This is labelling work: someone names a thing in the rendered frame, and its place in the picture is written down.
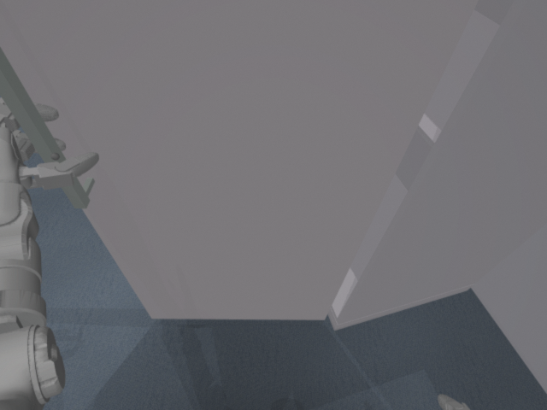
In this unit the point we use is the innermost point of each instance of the left robot forearm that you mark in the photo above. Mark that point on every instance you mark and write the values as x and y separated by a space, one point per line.
21 303

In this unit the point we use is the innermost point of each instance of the fridge door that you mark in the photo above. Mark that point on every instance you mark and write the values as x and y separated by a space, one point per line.
244 145

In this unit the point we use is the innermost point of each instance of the left robot upper arm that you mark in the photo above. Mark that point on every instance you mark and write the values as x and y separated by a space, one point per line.
31 368

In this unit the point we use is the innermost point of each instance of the robot left hand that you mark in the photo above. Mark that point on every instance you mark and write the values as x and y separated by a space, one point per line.
16 147

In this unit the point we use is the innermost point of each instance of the handle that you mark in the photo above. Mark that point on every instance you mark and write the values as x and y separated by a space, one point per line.
21 106

